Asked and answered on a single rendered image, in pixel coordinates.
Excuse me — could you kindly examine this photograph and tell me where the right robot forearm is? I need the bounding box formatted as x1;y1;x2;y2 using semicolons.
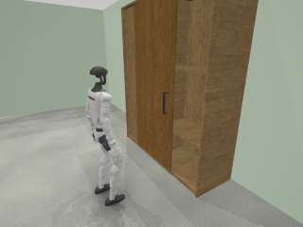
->
102;118;117;148

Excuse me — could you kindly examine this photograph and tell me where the left robot forearm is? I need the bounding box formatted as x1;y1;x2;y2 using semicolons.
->
86;113;97;131

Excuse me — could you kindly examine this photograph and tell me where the wardrobe door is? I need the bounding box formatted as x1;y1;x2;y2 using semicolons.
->
134;0;178;171
124;6;137;140

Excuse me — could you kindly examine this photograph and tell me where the robot right hand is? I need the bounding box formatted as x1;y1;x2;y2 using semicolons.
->
111;146;123;166

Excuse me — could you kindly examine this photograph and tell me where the left robot upper arm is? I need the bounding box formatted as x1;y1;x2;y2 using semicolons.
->
85;88;92;115

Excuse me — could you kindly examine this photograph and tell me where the robot head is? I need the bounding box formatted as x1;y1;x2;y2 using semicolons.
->
89;66;108;93

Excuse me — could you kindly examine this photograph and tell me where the left robot thigh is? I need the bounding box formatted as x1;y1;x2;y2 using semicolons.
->
92;134;111;166

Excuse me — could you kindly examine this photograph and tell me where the right robot upper arm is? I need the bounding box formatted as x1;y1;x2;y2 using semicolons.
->
99;92;112;125

